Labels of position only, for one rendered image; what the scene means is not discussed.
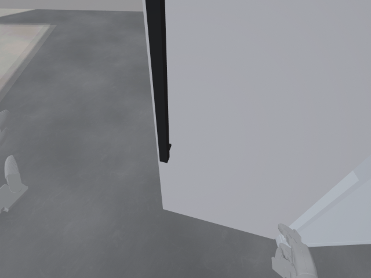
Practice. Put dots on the handle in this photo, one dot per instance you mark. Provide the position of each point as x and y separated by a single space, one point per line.
157 39

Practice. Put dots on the fridge door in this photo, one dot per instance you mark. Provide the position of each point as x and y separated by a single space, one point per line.
269 106

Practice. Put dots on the robot right hand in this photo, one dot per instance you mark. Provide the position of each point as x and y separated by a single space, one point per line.
299 259

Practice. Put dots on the robot left hand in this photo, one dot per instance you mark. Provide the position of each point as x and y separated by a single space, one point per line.
10 194

